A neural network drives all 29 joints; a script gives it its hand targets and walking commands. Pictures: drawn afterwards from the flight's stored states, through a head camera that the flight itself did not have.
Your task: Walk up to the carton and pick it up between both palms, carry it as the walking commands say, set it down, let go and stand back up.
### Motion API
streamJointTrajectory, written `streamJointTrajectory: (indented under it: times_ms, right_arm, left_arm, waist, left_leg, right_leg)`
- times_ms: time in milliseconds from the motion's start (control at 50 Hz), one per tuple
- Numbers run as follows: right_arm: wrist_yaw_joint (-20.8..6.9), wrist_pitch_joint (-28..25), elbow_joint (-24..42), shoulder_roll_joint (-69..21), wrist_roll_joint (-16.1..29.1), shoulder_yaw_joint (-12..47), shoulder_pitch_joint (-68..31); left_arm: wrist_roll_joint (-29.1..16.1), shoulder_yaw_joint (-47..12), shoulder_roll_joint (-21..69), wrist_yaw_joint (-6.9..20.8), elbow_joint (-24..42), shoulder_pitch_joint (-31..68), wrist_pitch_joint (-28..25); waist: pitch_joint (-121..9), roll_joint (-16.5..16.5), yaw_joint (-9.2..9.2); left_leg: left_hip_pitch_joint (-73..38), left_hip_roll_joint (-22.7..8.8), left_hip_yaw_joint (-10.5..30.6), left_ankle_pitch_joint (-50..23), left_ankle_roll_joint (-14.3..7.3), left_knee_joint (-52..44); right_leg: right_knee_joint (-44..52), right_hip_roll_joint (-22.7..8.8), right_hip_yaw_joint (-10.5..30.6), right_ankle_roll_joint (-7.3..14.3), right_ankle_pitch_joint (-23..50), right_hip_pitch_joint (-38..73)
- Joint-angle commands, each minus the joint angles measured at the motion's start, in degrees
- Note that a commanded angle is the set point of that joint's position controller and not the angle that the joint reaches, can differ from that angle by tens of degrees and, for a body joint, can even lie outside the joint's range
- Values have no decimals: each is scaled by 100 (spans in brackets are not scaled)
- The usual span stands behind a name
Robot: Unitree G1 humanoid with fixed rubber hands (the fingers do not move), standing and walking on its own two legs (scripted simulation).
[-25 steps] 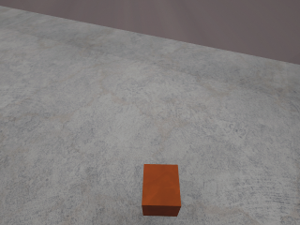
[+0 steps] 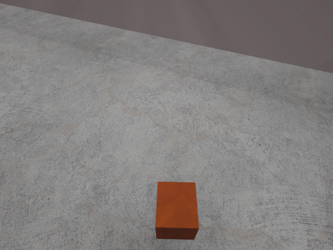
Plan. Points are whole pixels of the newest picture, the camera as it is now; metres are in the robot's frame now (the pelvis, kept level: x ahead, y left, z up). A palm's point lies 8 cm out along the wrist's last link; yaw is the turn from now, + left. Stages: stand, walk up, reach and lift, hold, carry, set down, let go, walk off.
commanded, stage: reach and lift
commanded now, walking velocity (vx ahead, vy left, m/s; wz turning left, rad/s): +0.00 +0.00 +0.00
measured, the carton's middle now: (175, 210) +0.45 -0.05 -0.67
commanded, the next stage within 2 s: none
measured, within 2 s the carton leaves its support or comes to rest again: neither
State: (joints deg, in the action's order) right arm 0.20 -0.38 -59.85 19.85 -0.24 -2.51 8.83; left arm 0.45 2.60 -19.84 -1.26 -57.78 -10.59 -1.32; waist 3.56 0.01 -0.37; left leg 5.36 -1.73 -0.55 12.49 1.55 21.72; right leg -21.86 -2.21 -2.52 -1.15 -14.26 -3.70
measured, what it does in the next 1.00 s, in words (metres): lowers itself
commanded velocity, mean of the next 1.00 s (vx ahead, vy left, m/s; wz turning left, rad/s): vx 0.00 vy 0.00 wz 0.00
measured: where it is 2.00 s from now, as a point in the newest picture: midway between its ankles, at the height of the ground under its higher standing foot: outside the picture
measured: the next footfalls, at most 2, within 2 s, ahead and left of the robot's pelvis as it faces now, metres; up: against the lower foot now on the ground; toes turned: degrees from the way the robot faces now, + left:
none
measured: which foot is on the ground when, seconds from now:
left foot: down 0.00-1.00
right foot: down 0.00-1.00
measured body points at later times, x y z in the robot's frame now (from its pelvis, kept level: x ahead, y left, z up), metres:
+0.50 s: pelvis -0.03 +0.01 -0.05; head +0.10 -0.01 +0.38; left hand +0.18 +0.26 -0.15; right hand +0.21 -0.28 -0.16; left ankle +0.00 +0.14 -0.74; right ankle -0.02 -0.13 -0.74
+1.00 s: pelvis -0.09 -0.01 -0.09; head +0.15 -0.02 +0.28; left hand +0.34 +0.21 -0.19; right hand +0.33 -0.26 -0.20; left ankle +0.00 +0.14 -0.74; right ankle -0.02 -0.13 -0.74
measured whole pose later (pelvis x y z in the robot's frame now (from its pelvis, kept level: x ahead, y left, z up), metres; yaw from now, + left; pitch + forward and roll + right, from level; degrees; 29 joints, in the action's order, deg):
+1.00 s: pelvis -0.09 -0.01 -0.09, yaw -2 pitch +26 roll +1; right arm 0.6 20.4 -42.3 19.6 2.5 -9.3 -44.9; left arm -3.0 11.8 -15.3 -2.2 -40.7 43.7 19.6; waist 7.5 -0.2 -0.6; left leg 65.8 -1.4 0.9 17.3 2.7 57.5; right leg -60.0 0.0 2.0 -0.5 -19.3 -66.2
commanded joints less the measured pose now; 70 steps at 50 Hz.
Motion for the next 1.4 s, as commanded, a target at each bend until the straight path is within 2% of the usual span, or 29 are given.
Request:
streamJointTrajectory:
  times_ms: [0, 60, 120, 200, 240, 280, 320, 360, 400, 500, 520, 560, 580, 600, 640, 660, 720, 800, 940, 1000, 1060, 1080, 1120, 1180, 1220, 1280, 1320, 1360, 1380]
  right_arm:
    - [-342, 906, 2647, 1006, -79, -201, -1318]
    - [-436, 1469, 2605, 879, -466, -797, -676]
    - [-450, 1504, 3065, 801, -407, -736, -446]
    - [-485, 1448, 2982, 848, -613, -1183, -64]
    - [-587, 1187, 3195, 863, -587, -1050, -833]
    - [-609, 1121, 3214, 1132, -578, -1164, -1323]
    - [-592, 1054, 3404, 963, -513, -1155, -1711]
    - [-589, 1050, 3086, 932, -413, -1090, -1609]
    - [-442, 1118, 2955, 889, -344, -1167, -1925]
    - [-292, 1504, 2799, 704, -133, -857, -3021]
    - [-191, 1452, 3405, 758, -122, -859, -3502]
    - [-118, 1592, 3221, 651, -160, -848, -3634]
    - [-30, 1609, 3243, 791, -261, -905, -3722]
    - [-60, 1719, 3215, 640, -115, -729, -3816]
    - [4, 1792, 3348, 667, -39, -734, -4320]
    - [76, 1934, 3077, 740, -25, -793, -4434]
    - [162, 1920, 3366, 811, 118, -884, -4866]
    - [69, 2054, 2784, 293, 364, -472, -5764]
    - [70, 1770, 2537, 1344, 269, -972, -7977]
    - [-30, 1763, 2456, 1099, 390, -952, -7835]
    - [-93, 1616, 1459, 1063, 466, -965, -7387]
    - [-107, 1483, 1645, 1052, 410, -969, -7499]
    - [-124, 1250, 2163, 1428, 363, -1151, -8381]
    - [-165, 1118, 1848, 1141, 326, -1337, -9319]
    - [-117, 1072, 2153, 1399, 146, -1567, -9298]
    - [-134, 1129, 2036, 1302, 198, -1373, -9964]
    - [-111, 1173, 2062, 1451, 281, -1387, -9998]
    - [-125, 1235, 2054, 1269, 531, -1254, -10181]
    - [-35, 1243, 2098, 1762, 289, -1539, -10339]
  left_arm:
    - [-12, 178, -436, 212, 2789, 1778, 957]
    - [336, 717, -553, 304, 2899, 773, 1642]
    - [335, 743, -391, 126, 3148, 253, 1747]
    - [671, 904, -273, 6, 3563, -28, 1791]
    - [575, 887, -67, -86, 3685, 531, 1585]
    - [284, 565, 48, -60, 3758, 916, 1431]
    - [67, 585, 61, -113, 3773, 1168, 1358]
    - [168, 805, -69, -131, 3911, 1259, 1356]
    - [-29, 506, -160, -74, 3805, 1812, 1399]
    - [-195, 806, -444, 60, 3384, 2726, 1674]
    - [-353, 964, -587, 118, 3418, 2824, 1647]
    - [-105, 1046, -662, 88, 3210, 3250, 1769]
    - [-295, 910, -624, 143, 3086, 3499, 1735]
    - [-280, 1006, -573, 121, 2857, 3241, 1858]
    - [-345, 1024, -715, 151, 2946, 3990, 1888]
    - [-222, 979, -731, 110, 3106, 4421, 1957]
    - [-127, 1117, -861, 117, 3068, 4843, 1892]
    - [-281, 1033, -686, 43, 2416, 5644, 2025]
    - [-507, 1042, -309, -216, 2773, 7809, 1914]
    - [-362, 1246, -641, -401, 2702, 7302, 1931]
    - [-297, 1173, -169, -499, 2281, 7394, 1857]
    - [-108, 1497, -213, -500, 2238, 7203, 1736]
    - [-240, 1309, -150, -543, 3061, 8132, 1583]
    - [-219, 1331, 112, -520, 2368, 8764, 1429]
    - [-299, 1321, -29, -615, 2954, 9075, 1406]
    - [-226, 1511, -127, -678, 2760, 9436, 1481]
    - [-147, 1387, -243, -782, 2784, 9468, 1568]
    - [-297, 1330, -142, -774, 2989, 9856, 1581]
    - [-207, 1560, -489, -818, 2767, 9874, 1658]
  waist:
    - [166, 296, 73]
    - [350, 179, -233]
    - [-948, 164, -183]
    - [-1751, -622, -170]
    - [-1487, -862, -301]
    - [-1348, -308, -70]
    - [-1969, -112, -110]
    - [-2213, -213, -145]
    - [-2528, -116, 124]
    - [-2854, 628, -42]
    - [-3371, 1086, -17]
    - [-3706, 395, -171]
    - [-3446, 626, 103]
    - [-3442, 696, -177]
    - [-3848, 647, -51]
    - [-4013, 189, -230]
    - [-4109, 251, -2]
    - [-3538, 307, -217]
    - [-5108, 55, 19]
    - [-5697, 560, -126]
    - [-5803, 78, -34]
    - [-6167, 213, -245]
    - [-7024, 81, -56]
    - [-6296, 236, 12]
    - [-7333, 214, 268]
    - [-7613, 341, 28]
    - [-8347, -106, -63]
    - [-8964, 118, -5]
    - [-9419, 272, 336]
  left_leg:
    - [1472, 340, -495, 1124, -14, 786]
    - [1148, 326, -366, 644, 30, 734]
    - [701, 527, -305, -810, 134, 886]
    - [150, 435, 3, -2679, 243, 1418]
    - [937, 362, -52, -2598, 213, 1483]
    - [1421, 294, 7, -2042, 175, 1659]
    - [1518, 199, 175, -3070, 123, 1860]
    - [1235, 272, 100, -2165, 106, 2113]
    - [1578, 298, 102, -2129, 97, 2173]
    - [2661, 439, -90, -727, -83, 2514]
    - [3179, 496, -128, -618, -167, 2653]
    - [3126, 485, -226, -654, -152, 2647]
    - [3365, 519, -211, -451, -180, 2633]
    - [3219, 518, -194, -478, -190, 2541]
    - [3561, 560, -279, -157, -194, 2789]
    - [3520, 581, -361, -58, -80, 2653]
    - [3898, 577, -399, -38, -72, 2861]
    - [4157, 553, -293, 250, -99, 2791]
    - [4362, 545, -415, -29, 114, 3155]
    - [3746, 568, -305, -273, 65, 3154]
    - [3743, 586, -328, -1056, 139, 3262]
    - [3846, 602, -311, -1187, 201, 3313]
    - [3837, 696, -352, -1653, 182, 3541]
    - [4536, 602, -226, -1021, 83, 3462]
    - [3544, 619, -119, -1765, 66, 3677]
    - [3927, 631, -132, -1342, 45, 3749]
    - [3191, 678, -151, -2000, 69, 3846]
    - [3056, 692, -127, -2293, 78, 4022]
    - [3192, 675, -197, -2062, 69, 4116]
  right_leg:
    - [-253, 270, 106, 117, -961, -1620]
    - [-572, 389, 9, 186, -733, -1658]
    - [-975, 540, -49, -43, 812, -957]
    - [-1467, 627, -61, 121, 1545, -1608]
    - [-1656, 607, -70, 104, 1277, -1871]
    - [-1888, 623, -83, 89, 957, -2371]
    - [-2186, 688, -61, -14, 1462, -2331]
    - [-2175, 582, 25, -28, 1217, -2829]
    - [-2255, 571, 66, -40, 1351, -3011]
    - [-2436, 429, 404, -89, 1054, -2781]
    - [-2591, 393, 437, -108, 1282, -2384]
    - [-2644, 456, 326, -115, 1114, -2499]
    - [-2572, 398, 414, -151, 1096, -2544]
    - [-2550, 491, 343, -158, 787, -2438]
    - [-2749, 443, 380, -202, 875, -2533]
    - [-2649, 471, 355, -142, 527, -2291]
    - [-2811, 449, 425, -190, 640, -2659]
    - [-2707, 513, 254, -236, 56, -3540]
    - [-3093, 545, 194, -131, 299, -3383]
    - [-3217, 646, 25, -147, 465, -3548]
    - [-3190, 617, 110, -84, 1152, -3832]
    - [-3238, 611, 125, -46, 1257, -3666]
    - [-3533, 649, 114, -84, 2020, -3344]
    - [-3453, 650, 65, -107, 1281, -4412]
    - [-3556, 661, 58, -136, 1913, -4240]
    - [-3685, 631, 31, -99, 1493, -4296]
    - [-3759, 675, -59, -131, 1787, -4315]
    - [-3835, 693, 10, -32, 2320, -3903]
    - [-3986, 682, -59, -74, 2497, -3466]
